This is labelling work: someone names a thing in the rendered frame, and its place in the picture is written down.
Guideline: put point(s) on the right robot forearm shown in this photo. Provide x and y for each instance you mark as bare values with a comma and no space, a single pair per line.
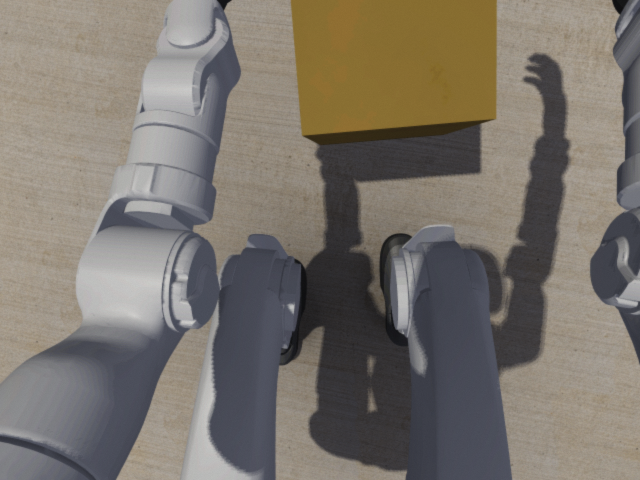
626,52

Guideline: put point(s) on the robot left upper arm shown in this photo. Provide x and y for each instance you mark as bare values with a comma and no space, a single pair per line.
75,410

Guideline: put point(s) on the robot foot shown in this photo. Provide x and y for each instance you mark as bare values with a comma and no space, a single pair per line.
391,248
287,355

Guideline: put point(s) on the robot right upper arm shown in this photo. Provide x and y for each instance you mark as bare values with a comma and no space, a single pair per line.
615,271

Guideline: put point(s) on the carton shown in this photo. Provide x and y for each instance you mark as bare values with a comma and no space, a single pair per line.
371,70

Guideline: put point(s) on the robot right foot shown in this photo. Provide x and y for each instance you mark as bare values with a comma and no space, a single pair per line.
391,248

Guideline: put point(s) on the robot left foot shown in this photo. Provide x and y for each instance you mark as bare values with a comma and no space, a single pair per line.
287,355

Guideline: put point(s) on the left robot forearm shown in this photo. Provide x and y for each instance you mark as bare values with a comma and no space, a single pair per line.
167,179

